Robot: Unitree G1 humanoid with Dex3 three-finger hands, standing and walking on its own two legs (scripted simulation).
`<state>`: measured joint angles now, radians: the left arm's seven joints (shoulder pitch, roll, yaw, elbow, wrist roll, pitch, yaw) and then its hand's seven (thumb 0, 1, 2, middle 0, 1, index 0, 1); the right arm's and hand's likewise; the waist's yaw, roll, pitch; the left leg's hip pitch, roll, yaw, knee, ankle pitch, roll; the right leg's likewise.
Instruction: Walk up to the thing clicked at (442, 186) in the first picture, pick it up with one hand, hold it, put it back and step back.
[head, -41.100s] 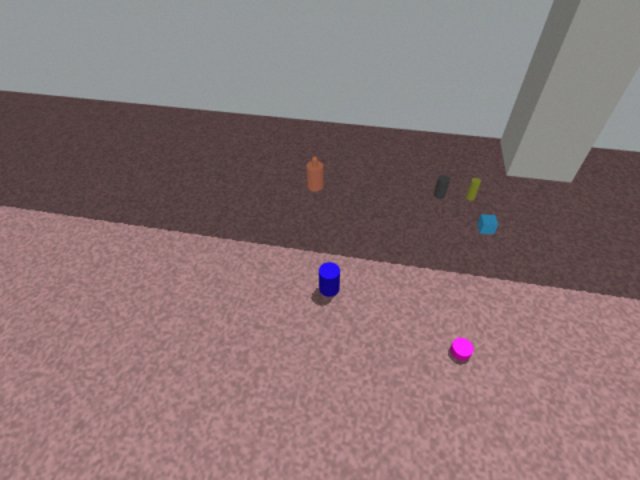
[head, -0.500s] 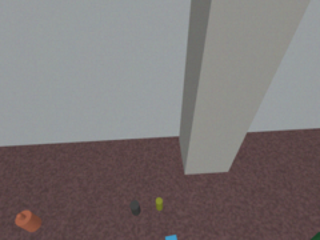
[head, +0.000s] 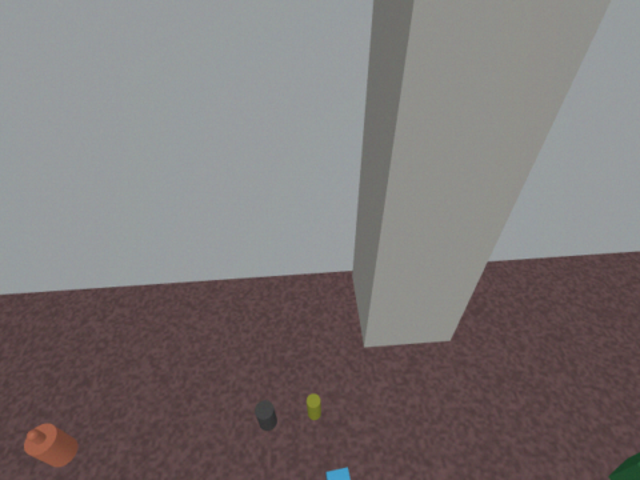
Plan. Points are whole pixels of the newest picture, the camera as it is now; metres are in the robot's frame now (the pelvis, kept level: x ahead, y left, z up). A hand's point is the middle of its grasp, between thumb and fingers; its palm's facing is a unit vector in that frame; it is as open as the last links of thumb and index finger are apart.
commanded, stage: stand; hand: left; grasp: from above
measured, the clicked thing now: (266, 415) +0.45 +0.20 -0.73
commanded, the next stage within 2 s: step back in 1.30 s
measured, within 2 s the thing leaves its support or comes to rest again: neither
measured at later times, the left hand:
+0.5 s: hand out of the picture +0.07 +0.24 -0.16, palm faces +0.01 -0.94 -0.33, open 7.4 cm
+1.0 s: hand out of the picture +0.08 +0.24 -0.16, palm faces +0.01 -0.94 -0.33, open 7.4 cm
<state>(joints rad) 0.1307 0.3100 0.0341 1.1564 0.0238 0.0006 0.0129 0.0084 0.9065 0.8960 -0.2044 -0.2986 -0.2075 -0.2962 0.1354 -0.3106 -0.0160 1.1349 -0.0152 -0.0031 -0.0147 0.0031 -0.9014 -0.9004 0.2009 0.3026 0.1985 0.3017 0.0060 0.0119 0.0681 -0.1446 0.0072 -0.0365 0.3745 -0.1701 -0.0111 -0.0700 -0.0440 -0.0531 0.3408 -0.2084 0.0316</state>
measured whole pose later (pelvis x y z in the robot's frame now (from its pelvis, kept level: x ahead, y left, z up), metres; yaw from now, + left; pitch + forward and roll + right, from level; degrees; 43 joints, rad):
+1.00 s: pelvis +0.01 -0.01 +0.00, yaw +0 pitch -2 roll +0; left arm 0.11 0.32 0.02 1.14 0.02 -0.01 0.00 0.01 0.91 0.90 -0.20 -0.30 -0.21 -0.30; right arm 0.11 -0.33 0.00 1.14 -0.01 -0.01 -0.01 0.00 -0.90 -0.90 0.20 0.30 0.20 0.30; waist 0.00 0.01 0.06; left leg -0.14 0.02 -0.05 0.35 -0.17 -0.03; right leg -0.06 -0.03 -0.06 0.32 -0.21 0.02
